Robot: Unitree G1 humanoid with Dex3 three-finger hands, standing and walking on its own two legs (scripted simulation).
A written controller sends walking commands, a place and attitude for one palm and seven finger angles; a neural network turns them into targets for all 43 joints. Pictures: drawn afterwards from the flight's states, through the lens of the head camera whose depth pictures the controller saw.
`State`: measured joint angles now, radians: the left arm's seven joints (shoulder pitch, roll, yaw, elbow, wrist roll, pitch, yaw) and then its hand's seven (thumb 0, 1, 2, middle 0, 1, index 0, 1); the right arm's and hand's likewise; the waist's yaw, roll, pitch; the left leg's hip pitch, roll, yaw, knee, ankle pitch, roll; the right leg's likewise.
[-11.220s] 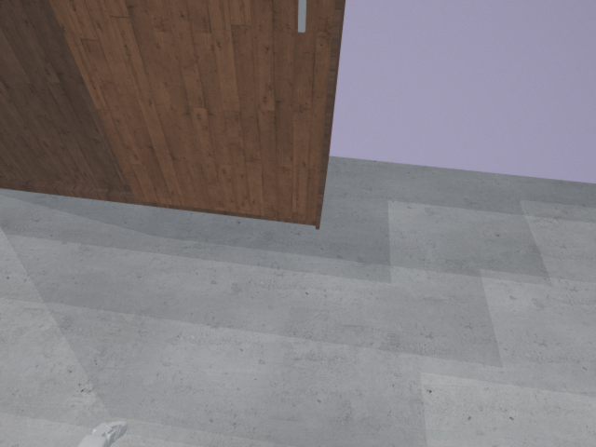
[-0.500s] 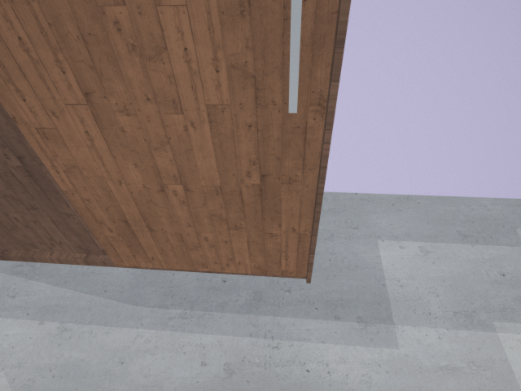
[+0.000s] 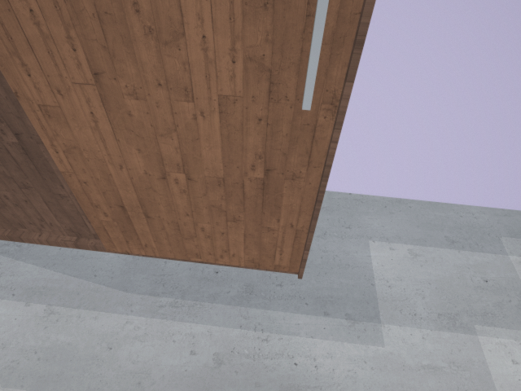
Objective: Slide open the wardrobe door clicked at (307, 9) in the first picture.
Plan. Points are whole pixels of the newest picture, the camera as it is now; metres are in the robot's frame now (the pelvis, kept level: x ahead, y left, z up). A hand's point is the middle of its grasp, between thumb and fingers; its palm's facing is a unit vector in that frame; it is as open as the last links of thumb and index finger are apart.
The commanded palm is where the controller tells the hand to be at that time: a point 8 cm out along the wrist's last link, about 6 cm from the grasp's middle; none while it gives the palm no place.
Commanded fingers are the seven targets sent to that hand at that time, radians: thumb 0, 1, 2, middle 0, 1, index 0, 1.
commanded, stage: come to a stop and stand still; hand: right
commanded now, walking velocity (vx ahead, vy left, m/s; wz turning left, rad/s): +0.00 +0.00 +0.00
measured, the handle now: (315, 41) +0.70 -0.06 +0.23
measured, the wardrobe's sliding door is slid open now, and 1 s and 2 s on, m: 0.00 0.00 0.00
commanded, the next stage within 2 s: look again from close up in 0.82 s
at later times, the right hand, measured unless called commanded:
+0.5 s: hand out of the picture +0.04 -0.15 -0.17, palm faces +0.03 +0.98 -0.18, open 7.3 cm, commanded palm none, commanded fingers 0.00 -0.90 -0.90 0.20 0.30 0.20 0.30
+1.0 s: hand out of the picture +0.05 -0.15 -0.17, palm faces +0.02 +0.98 -0.19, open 7.3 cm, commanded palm none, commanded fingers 0.00 -0.90 -0.90 0.20 0.30 0.20 0.30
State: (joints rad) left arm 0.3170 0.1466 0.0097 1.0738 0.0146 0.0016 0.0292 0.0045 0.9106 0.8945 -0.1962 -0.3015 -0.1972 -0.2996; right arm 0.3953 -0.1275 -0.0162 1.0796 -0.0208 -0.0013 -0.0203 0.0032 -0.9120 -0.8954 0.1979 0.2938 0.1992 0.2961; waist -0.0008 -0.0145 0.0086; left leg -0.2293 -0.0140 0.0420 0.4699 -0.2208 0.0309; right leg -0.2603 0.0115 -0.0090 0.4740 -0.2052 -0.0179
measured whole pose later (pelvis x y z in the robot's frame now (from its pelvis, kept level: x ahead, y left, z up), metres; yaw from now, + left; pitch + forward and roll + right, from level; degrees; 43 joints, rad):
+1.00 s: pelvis +0.05 +0.02 +0.01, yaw +1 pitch -1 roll -1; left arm 0.27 0.15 -0.02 1.13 0.01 -0.02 0.04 0.01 0.92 0.89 -0.20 -0.30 -0.20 -0.30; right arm 0.31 -0.14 0.01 1.08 -0.01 -0.03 -0.04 0.01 -0.92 -0.89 0.20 0.29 0.20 0.30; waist -0.01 0.00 0.03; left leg -0.12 -0.04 0.04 0.40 -0.27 0.06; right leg -0.14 -0.01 -0.01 0.38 -0.23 0.02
